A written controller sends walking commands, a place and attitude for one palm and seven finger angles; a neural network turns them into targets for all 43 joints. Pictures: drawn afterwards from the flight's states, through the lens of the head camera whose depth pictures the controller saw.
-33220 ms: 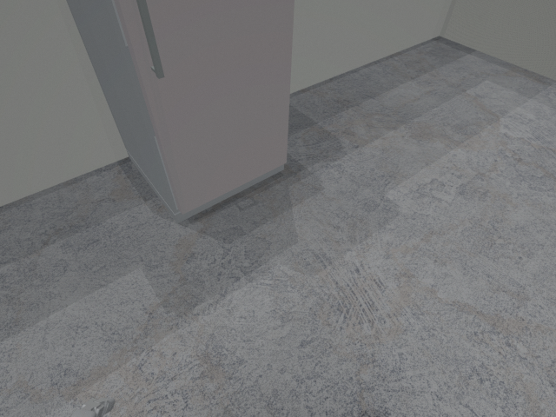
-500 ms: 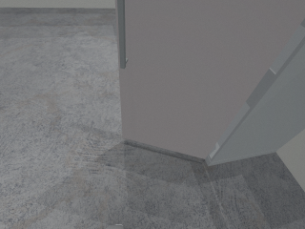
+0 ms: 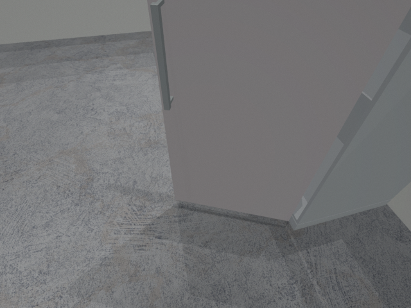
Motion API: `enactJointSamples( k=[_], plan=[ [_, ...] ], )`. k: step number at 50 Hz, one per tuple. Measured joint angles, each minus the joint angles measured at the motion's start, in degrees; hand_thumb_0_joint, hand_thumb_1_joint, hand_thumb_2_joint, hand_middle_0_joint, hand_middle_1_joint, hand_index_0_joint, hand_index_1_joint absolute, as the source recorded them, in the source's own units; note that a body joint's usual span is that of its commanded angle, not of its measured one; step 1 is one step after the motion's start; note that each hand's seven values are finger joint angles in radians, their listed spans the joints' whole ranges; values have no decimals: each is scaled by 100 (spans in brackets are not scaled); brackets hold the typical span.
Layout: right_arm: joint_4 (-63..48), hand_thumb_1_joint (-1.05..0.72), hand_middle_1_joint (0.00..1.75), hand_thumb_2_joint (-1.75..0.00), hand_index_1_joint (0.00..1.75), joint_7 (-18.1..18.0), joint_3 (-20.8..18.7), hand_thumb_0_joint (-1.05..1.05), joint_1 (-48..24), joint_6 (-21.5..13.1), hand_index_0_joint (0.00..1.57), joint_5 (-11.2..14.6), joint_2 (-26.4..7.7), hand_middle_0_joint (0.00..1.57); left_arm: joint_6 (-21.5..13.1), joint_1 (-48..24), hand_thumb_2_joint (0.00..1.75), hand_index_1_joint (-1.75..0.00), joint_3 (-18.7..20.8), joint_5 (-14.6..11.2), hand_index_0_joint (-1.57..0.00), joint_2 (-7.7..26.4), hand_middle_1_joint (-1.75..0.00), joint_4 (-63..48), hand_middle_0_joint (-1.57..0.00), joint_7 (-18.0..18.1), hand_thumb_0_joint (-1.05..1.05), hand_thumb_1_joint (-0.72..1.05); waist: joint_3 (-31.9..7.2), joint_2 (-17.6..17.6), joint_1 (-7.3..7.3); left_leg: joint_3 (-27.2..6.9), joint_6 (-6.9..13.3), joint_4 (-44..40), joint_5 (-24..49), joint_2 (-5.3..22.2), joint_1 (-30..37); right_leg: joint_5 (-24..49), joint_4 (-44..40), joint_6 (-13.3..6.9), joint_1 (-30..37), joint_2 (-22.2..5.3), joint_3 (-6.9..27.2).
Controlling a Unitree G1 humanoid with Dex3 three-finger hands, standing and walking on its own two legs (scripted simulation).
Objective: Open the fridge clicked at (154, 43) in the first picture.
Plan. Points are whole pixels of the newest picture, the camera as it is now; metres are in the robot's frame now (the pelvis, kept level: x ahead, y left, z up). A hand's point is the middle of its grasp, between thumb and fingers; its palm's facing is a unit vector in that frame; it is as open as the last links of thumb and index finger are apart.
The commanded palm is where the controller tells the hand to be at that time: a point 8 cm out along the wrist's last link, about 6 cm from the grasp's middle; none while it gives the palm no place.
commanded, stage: let the arm hang, fingers relaxed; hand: left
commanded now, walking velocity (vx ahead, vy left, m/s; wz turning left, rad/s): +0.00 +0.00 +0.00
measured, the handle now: (164, 61) +0.72 +0.16 +0.13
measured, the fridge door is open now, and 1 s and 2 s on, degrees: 63 63 63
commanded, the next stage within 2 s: look to check the result in 0.18 s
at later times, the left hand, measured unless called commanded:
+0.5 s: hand out of the picture +0.07 +0.21 -0.17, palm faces -0.03 -0.96 -0.28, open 7.4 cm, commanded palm none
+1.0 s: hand out of the picture +0.11 +0.22 -0.16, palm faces -0.05 -0.95 -0.31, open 7.4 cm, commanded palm none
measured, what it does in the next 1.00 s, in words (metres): stands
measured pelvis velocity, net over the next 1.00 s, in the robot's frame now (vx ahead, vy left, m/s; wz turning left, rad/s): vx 0.04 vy -0.02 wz -0.02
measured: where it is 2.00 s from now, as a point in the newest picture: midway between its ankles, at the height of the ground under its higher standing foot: outside the picture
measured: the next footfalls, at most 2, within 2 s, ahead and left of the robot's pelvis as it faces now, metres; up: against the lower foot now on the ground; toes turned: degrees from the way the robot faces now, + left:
none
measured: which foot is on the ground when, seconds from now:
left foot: down 0.00-1.00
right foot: down 0.00-1.00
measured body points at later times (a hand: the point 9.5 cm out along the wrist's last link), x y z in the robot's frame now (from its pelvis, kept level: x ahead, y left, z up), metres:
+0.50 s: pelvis +0.02 -0.01 +0.00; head +0.04 -0.01 +0.45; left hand +0.07 +0.26 -0.15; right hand +0.07 -0.28 -0.14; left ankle +0.07 +0.09 -0.74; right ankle -0.02 -0.14 -0.74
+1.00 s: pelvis +0.04 -0.02 +0.01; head +0.05 -0.02 +0.46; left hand +0.11 +0.27 -0.14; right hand +0.11 -0.31 -0.13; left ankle +0.07 +0.09 -0.74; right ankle -0.02 -0.14 -0.74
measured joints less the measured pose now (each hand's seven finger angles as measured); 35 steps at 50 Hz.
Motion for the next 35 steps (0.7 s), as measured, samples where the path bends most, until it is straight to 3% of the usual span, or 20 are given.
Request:
enactJointSamples(
  k=[13, 35],
  plan=[
    [105, -91, 30, -90, 29, -16, 28, 1, -158, -51, 20, 3, -132, 20, -29, -295, 90, -30, -27, -12, -20, -83, -30, 23, -20, -29, 0, 91, 117, -120, -54, 9, -37, -161, -28, 0, 180, 12, -229, -10, 204, 5, 10],
    [183, -91, 30, -90, 29, -5, 33, 1, -388, -62, 20, 27, -397, 20, -51, -417, 90, -30, 25, -34, -20, 297, -30, 107, -20, -28, 0, 91, 171, -73, -25, 2, -126, -289, -116, 57, 421, 17, -525, -83, 512, 68, 14]
  ],
)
